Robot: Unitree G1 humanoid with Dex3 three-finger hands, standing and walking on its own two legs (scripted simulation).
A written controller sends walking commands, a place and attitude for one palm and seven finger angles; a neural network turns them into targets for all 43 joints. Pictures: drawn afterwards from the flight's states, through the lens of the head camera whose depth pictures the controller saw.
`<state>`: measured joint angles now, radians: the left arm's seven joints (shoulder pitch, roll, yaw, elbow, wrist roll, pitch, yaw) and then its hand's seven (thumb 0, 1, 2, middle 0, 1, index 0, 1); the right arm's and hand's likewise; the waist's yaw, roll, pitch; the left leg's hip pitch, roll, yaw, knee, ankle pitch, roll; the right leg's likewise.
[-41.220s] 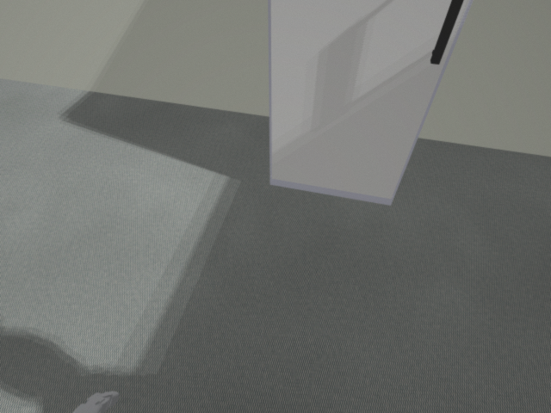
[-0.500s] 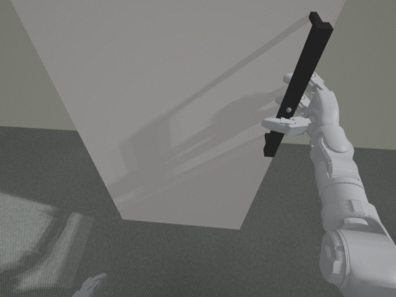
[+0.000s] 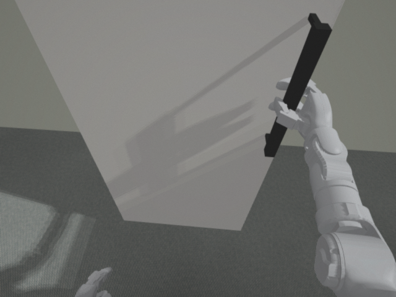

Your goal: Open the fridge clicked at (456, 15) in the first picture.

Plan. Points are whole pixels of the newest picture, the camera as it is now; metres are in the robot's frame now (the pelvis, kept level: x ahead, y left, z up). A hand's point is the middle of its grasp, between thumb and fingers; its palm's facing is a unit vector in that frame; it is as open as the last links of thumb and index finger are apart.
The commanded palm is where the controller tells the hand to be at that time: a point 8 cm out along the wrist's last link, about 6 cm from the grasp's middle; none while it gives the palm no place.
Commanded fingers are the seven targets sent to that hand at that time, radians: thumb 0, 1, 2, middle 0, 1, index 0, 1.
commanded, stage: grip the handle and tug to test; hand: right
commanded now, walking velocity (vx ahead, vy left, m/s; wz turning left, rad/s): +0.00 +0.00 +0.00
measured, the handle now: (287, 98) +0.50 -0.13 +0.16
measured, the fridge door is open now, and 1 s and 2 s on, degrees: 1 8 37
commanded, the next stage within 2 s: pull the door a little, standing still in 0.64 s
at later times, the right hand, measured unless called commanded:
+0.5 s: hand (281, 115) +0.44 -0.11 +0.16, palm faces -0.04 +1.00 +0.00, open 5.8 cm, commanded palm +0.39 -0.18 +0.16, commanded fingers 0.00 -0.90 -0.90 0.45 1.40 0.45 1.40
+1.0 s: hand (281, 135) +0.38 -0.10 +0.16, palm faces -0.03 +1.00 -0.01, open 5.9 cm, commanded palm +0.32 -0.16 +0.16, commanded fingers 0.00 -0.90 -0.90 0.45 1.40 0.45 1.40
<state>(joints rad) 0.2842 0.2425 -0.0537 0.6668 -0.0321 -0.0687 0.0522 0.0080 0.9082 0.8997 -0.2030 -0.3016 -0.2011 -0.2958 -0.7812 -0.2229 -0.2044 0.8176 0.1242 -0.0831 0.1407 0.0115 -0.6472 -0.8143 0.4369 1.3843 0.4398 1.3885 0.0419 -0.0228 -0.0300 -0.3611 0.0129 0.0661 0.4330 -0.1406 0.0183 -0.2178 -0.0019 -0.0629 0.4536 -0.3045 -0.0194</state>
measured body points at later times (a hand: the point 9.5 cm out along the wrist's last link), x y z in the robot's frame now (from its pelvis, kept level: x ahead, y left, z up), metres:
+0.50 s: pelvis +0.00 +0.01 +0.00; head +0.02 +0.03 +0.45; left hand +0.09 +0.26 -0.11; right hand +0.43 -0.17 +0.16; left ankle +0.05 +0.11 -0.74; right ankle -0.05 -0.10 -0.74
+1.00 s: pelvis +0.01 +0.01 +0.00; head +0.00 +0.03 +0.45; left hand +0.18 +0.23 -0.09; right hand +0.38 -0.16 +0.16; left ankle +0.05 +0.11 -0.74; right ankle -0.05 -0.10 -0.74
